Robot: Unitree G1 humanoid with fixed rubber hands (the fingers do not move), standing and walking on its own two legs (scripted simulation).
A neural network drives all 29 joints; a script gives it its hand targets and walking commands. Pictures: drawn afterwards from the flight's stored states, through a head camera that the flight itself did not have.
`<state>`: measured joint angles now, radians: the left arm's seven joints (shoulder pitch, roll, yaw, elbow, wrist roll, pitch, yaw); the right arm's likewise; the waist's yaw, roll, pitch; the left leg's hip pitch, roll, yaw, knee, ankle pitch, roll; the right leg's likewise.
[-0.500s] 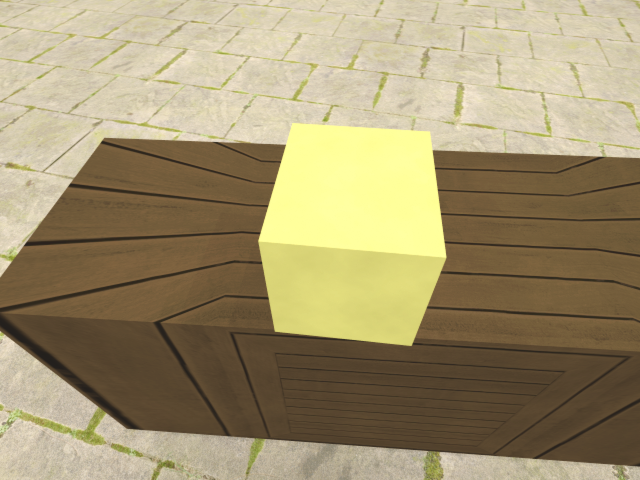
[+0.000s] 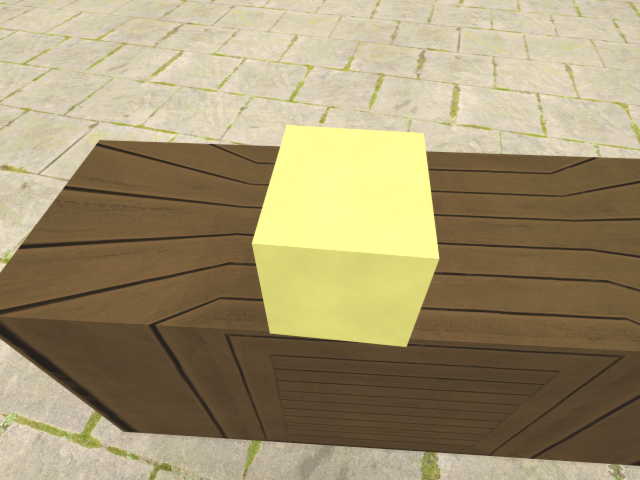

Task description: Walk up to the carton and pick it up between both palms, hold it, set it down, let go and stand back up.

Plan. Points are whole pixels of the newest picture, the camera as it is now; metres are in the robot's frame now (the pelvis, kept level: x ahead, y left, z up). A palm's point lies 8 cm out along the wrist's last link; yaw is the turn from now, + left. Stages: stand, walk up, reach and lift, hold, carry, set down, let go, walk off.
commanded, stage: stand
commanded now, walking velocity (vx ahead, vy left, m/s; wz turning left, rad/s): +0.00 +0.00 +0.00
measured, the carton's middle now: (345, 234) +0.46 -0.02 +0.02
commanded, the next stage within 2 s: none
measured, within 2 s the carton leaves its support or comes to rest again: neither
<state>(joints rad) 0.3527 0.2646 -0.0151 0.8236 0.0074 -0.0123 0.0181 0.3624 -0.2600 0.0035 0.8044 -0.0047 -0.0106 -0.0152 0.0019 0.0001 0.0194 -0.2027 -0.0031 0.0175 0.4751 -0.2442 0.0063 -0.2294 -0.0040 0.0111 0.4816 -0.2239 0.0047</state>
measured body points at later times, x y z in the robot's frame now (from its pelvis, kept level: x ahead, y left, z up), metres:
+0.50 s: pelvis +0.01 +0.00 +0.00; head +0.01 +0.00 +0.45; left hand +0.04 +0.26 -0.13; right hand +0.04 -0.26 -0.13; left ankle +0.01 +0.12 -0.74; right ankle +0.02 -0.12 -0.74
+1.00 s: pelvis +0.01 +0.00 +0.00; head +0.01 +0.00 +0.45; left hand +0.04 +0.26 -0.14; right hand +0.03 -0.26 -0.14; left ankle +0.01 +0.12 -0.74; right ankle +0.02 -0.12 -0.74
